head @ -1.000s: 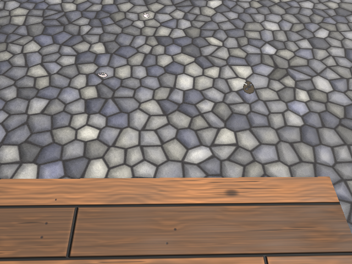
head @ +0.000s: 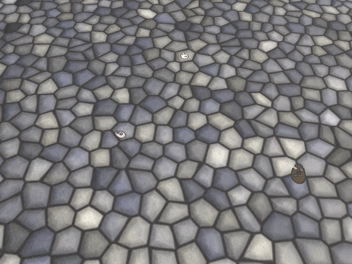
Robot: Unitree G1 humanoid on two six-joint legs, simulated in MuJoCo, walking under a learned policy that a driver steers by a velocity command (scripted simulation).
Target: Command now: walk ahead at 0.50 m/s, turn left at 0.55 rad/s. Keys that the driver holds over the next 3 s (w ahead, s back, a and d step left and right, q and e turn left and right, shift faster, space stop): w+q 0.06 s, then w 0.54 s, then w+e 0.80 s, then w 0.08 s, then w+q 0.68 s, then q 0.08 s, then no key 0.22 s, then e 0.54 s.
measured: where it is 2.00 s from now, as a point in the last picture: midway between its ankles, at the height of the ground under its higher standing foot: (198, 151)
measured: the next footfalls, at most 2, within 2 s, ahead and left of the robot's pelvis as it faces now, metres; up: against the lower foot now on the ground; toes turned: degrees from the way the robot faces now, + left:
right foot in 0.30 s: +0.36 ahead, -0.12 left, +0.00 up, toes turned +6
left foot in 0.82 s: +0.60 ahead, +0.11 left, +0.00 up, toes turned +5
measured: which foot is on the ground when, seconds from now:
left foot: down 0.00-0.32, up 0.34-0.80, down 0.82-1.00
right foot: up 0.00-0.28, down 0.30-0.84, up 0.86-1.00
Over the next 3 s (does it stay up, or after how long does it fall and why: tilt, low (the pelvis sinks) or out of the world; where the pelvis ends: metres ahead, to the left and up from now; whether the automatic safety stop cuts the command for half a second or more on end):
stays up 1.30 -0.13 0.00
